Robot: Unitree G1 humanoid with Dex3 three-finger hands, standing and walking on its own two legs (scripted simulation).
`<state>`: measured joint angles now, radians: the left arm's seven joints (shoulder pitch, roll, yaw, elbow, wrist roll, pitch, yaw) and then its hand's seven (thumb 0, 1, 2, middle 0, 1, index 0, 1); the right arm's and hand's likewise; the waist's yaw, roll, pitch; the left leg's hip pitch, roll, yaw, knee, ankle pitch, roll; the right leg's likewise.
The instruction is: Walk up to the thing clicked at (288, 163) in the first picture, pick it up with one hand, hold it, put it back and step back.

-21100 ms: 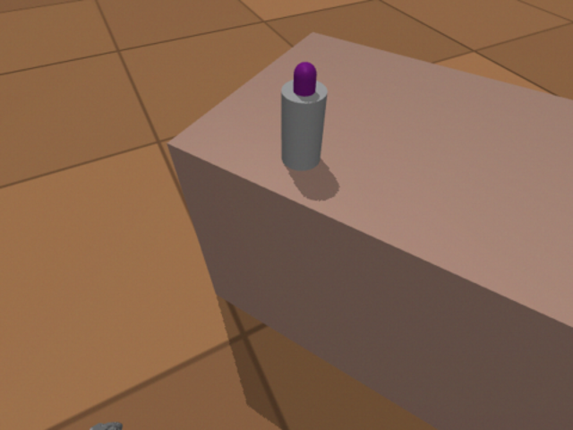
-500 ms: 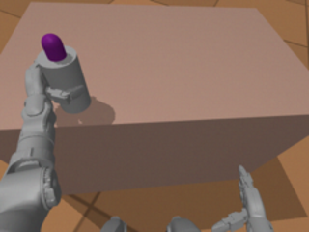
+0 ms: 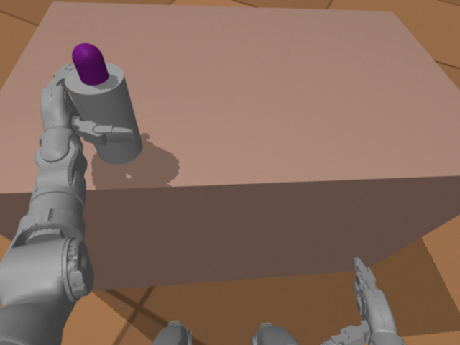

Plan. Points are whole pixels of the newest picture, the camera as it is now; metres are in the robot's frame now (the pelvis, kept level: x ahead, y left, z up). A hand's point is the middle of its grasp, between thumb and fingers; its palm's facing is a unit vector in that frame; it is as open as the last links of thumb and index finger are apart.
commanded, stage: open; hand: left
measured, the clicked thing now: (105, 105) +0.48 +0.20 +0.13
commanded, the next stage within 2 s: withdraw in 0.02 s
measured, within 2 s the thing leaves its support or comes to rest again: neither
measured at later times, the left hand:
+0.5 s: hand (35, 51) +0.48 +0.27 +0.22, palm faces +0.30 -0.95 +0.00, open 17.6 cm
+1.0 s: hand out of the picture +0.42 +0.36 +0.19, palm faces +0.44 -0.84 -0.31, open 17.7 cm
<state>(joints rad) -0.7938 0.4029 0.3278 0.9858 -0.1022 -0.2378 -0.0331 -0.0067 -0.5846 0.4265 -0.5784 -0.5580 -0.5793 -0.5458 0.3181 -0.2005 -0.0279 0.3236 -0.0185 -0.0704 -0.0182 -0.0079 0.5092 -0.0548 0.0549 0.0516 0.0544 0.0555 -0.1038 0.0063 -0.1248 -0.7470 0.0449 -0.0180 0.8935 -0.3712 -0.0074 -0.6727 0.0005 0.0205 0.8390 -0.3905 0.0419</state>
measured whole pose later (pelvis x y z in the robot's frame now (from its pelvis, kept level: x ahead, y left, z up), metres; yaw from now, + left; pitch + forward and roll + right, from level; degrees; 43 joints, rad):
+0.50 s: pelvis +0.01 -0.01 +0.01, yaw +0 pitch +10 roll -2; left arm -0.91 0.61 0.43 1.01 -0.09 -0.13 -0.09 -0.02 -0.60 0.05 -0.07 -0.06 -0.08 -0.05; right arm 0.32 -0.24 -0.04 0.30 0.02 -0.04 -0.04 -0.01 0.53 -0.05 0.06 0.05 0.06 0.06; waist -0.12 0.00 -0.12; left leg -0.66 0.05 -0.01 0.84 -0.36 -0.01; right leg -0.59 0.00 0.02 0.79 -0.38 0.04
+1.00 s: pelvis +0.03 +0.01 +0.03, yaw +0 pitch +8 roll -2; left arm -0.57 0.65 0.40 0.77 0.00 -0.02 -0.08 -0.01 -0.59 0.03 -0.07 -0.04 -0.06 -0.04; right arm 0.35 -0.26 -0.05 0.43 0.05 -0.06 0.00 -0.01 0.53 -0.07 0.05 0.05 0.05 0.06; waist -0.01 0.03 -0.13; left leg -0.52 0.04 0.00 0.72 -0.34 0.00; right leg -0.44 -0.01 0.03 0.65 -0.35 0.04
